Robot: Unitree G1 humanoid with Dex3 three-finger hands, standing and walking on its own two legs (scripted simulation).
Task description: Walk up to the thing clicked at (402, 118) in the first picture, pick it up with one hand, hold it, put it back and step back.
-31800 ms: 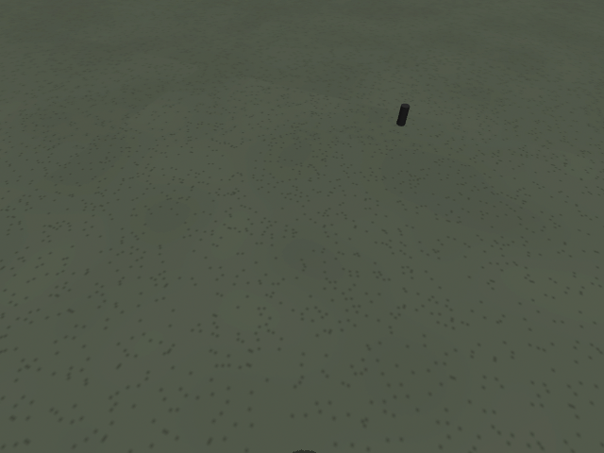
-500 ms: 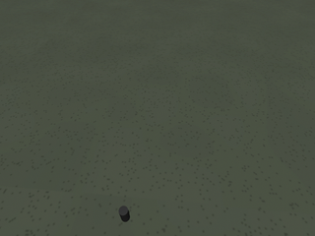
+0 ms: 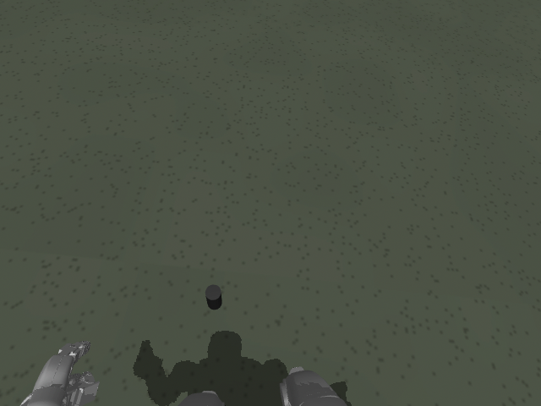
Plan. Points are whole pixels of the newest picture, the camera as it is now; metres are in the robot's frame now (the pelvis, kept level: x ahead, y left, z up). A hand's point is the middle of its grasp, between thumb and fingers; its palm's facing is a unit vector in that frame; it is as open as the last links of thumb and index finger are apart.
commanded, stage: step back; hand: left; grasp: from the side
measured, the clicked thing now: (214, 297) +0.46 +0.12 -0.70
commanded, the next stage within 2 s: none
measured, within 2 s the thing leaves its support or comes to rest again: neither
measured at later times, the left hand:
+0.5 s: hand out of the picture -0.01 +0.26 -0.14, palm faces -0.07 -0.91 -0.40, open 7.4 cm
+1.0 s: hand out of the picture -0.14 +0.27 -0.15, palm faces -0.09 -0.92 -0.38, open 7.4 cm
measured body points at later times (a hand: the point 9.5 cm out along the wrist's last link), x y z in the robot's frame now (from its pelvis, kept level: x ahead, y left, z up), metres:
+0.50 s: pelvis -0.11 +0.00 +0.00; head -0.06 -0.02 +0.45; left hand +0.00 +0.31 -0.11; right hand -0.02 -0.32 -0.12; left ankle -0.09 +0.12 -0.66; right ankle -0.10 -0.12 -0.73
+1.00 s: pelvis -0.27 +0.01 -0.01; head -0.20 +0.01 +0.44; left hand -0.14 +0.32 -0.13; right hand -0.16 -0.31 -0.11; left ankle -0.17 +0.13 -0.73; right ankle -0.31 -0.14 -0.70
